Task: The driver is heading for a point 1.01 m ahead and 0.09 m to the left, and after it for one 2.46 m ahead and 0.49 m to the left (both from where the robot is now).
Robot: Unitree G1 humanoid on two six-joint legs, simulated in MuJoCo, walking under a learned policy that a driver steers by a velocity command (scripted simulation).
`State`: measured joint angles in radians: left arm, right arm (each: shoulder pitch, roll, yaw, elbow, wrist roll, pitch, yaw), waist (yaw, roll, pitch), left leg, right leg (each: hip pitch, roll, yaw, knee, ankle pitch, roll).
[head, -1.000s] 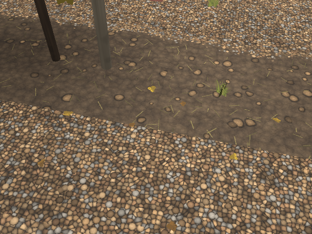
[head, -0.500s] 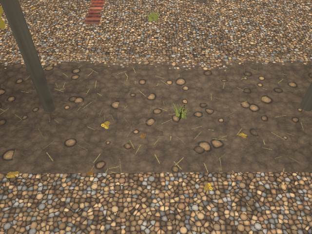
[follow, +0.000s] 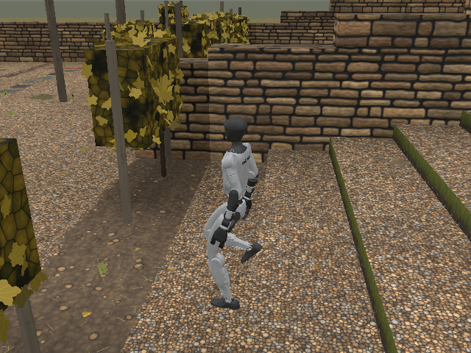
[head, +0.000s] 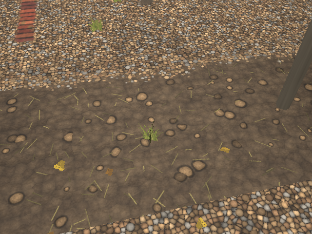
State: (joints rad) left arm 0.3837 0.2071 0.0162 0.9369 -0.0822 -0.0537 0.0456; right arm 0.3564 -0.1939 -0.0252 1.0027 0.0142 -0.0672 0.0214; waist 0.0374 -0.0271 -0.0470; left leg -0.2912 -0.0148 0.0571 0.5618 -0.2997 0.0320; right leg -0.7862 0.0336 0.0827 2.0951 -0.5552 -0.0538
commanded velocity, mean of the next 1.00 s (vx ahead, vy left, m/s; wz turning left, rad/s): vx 0.50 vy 0.00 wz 0.11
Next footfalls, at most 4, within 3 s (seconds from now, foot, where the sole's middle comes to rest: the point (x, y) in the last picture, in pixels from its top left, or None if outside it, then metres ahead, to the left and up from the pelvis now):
0.30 right None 0.34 -0.12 -0.77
0.86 left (142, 211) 0.64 0.11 -0.77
1.32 right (173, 156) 0.94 -0.03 -0.77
1.88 left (116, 126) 1.14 0.29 -0.77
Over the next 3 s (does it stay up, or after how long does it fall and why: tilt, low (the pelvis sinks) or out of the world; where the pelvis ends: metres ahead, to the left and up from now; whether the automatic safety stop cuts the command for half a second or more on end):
stays up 1.59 0.33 -0.01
